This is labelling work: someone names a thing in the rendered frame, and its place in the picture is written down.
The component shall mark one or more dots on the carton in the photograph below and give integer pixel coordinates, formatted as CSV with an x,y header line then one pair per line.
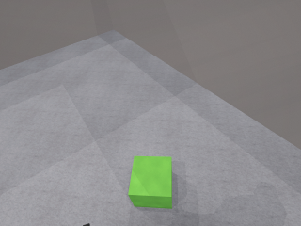
x,y
151,182

